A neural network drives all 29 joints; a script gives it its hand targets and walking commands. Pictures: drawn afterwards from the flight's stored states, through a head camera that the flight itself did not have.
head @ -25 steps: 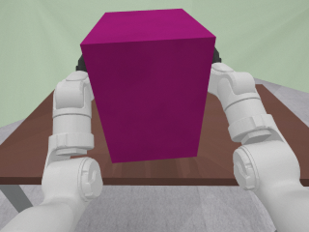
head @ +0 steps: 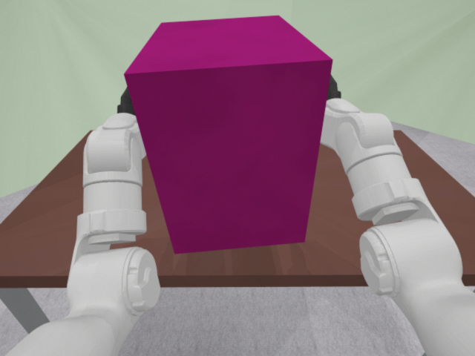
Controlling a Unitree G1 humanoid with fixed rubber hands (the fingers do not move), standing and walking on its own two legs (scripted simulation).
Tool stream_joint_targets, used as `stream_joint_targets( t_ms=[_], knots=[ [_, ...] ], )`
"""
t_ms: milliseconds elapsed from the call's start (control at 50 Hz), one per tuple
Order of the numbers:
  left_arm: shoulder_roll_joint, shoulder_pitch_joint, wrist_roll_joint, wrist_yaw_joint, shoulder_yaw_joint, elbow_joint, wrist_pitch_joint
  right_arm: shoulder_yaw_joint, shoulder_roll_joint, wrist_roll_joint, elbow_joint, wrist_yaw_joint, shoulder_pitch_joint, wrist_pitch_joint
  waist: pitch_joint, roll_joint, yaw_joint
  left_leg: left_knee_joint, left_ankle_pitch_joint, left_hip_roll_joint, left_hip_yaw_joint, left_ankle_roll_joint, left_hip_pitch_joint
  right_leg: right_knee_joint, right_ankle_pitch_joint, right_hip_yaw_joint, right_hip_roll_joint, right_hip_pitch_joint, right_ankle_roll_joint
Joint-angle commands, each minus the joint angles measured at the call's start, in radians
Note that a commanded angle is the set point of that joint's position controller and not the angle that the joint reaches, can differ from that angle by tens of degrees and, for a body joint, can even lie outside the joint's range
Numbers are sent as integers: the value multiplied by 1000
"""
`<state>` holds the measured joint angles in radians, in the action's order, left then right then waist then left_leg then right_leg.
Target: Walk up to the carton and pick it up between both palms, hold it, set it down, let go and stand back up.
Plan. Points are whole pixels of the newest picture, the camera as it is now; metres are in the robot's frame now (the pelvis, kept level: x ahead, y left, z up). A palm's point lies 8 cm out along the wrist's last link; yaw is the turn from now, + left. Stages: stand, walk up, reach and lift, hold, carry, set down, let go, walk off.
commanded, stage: hold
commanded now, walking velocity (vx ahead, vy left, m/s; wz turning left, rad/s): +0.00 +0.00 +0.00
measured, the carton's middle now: (229, 127) +0.41 +0.00 +0.27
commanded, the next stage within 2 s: none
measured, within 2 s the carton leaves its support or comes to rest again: neither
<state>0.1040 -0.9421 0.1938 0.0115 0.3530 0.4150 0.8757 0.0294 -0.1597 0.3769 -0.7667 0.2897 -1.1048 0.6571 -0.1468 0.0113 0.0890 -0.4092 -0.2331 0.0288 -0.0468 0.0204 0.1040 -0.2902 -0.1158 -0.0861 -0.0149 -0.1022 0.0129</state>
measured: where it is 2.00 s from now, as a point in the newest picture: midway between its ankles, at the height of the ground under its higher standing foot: outside the picture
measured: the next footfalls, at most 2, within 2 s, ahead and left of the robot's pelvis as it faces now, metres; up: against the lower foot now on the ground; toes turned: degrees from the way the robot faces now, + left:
none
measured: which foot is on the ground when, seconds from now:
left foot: down 0.00-1.00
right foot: down 0.00-1.00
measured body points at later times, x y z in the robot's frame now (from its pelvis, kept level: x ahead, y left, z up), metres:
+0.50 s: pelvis +0.00 +0.00 +0.00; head -0.08 +0.01 +0.44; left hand +0.39 +0.16 +0.30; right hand +0.39 -0.15 +0.30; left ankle +0.00 +0.13 -0.75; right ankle +0.03 -0.11 -0.75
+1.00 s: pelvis +0.00 +0.00 +0.00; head -0.09 +0.01 +0.44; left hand +0.39 +0.16 +0.30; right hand +0.39 -0.15 +0.30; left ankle +0.00 +0.13 -0.75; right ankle +0.03 -0.11 -0.75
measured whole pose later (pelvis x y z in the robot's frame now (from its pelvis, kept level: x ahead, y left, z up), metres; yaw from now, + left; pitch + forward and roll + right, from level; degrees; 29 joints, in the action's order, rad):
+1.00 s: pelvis +0.00 +0.00 +0.00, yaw +0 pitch -5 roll -1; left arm 0.12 -0.98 0.21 -0.01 0.37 0.46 0.87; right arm 0.03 -0.15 0.39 -0.77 0.30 -1.10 0.65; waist -0.13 0.00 0.08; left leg -0.40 -0.23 0.03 -0.04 0.02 0.08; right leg -0.29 -0.12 -0.08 -0.02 -0.08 0.02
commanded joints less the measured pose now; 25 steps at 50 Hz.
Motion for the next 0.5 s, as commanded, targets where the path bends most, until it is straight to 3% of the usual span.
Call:
stream_joint_targets(
  t_ms=[0, 260, 280, 340, 480],
  knots=[
    [-591, -866, -175, -137, -368, -158, -85, -242, 687, 171, 282, -145, -780, -18, -344, 49, 6, 87, 213, -74, -1, 43, 110, -22, 209, 71, -62, 309, -43],
    [-587, -869, -174, -139, -362, -146, -86, -238, 692, 169, 280, -145, -789, -19, -343, 42, 5, 90, 194, -77, 1, 38, 116, -20, 203, 73, -58, 307, -45],
    [-552, -914, -134, -152, -293, -56, -83, -207, 681, 151, 185, -143, -780, -7, -262, 24, -18, 116, 126, -74, 9, 30, 138, -7, 127, 81, -52, 291, -48],
    [-561, -928, -146, -166, -306, -78, -95, -211, 700, 151, 221, -142, -807, -25, -321, 22, -23, 118, 136, -73, 11, 28, 137, -15, 140, 82, -53, 316, -46],
    [-599, -926, -178, -164, -343, -71, -105, -200, 683, 161, 264, -129, -820, -34, -368, 72, 13, 87, 196, -76, 8, 51, 104, -21, 212, 81, -56, 320, -43]
  ],
)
